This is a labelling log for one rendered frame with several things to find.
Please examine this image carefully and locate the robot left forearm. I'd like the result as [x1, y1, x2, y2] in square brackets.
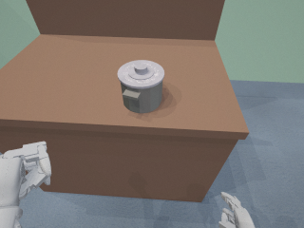
[0, 205, 23, 228]

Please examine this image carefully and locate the robot right hand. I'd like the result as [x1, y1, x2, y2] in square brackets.
[218, 192, 256, 228]

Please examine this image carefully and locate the pot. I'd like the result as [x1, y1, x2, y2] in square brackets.
[121, 80, 163, 113]

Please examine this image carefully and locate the robot left hand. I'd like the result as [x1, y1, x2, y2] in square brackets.
[0, 142, 51, 207]

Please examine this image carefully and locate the lid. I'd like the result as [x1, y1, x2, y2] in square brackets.
[117, 60, 164, 89]

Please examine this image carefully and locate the table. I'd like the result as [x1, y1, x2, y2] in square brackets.
[0, 0, 250, 202]

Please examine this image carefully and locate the knob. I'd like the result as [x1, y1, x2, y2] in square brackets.
[134, 63, 147, 73]

